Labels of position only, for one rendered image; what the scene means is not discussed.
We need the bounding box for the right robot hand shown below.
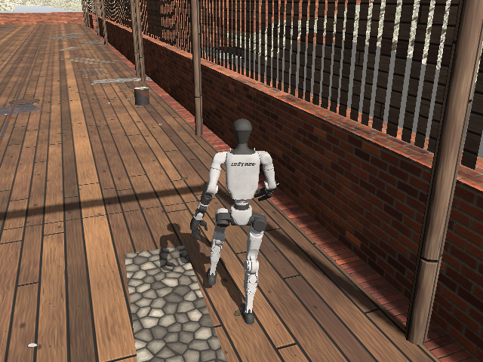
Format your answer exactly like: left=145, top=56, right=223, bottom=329
left=254, top=186, right=272, bottom=201

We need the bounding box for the robot head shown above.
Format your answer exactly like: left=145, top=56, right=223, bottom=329
left=229, top=118, right=255, bottom=155

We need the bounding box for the right robot upper arm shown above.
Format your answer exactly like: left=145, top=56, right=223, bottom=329
left=257, top=151, right=276, bottom=190

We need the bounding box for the robot left forearm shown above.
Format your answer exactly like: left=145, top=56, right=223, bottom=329
left=193, top=183, right=213, bottom=221

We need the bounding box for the left robot hand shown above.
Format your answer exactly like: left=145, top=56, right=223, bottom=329
left=190, top=217, right=208, bottom=240

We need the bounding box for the robot right forearm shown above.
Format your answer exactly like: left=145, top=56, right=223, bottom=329
left=264, top=180, right=277, bottom=195

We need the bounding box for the robot right thigh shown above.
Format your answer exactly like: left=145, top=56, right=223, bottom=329
left=244, top=212, right=267, bottom=274

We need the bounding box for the left robot upper arm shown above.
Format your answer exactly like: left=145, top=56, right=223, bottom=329
left=206, top=152, right=227, bottom=195

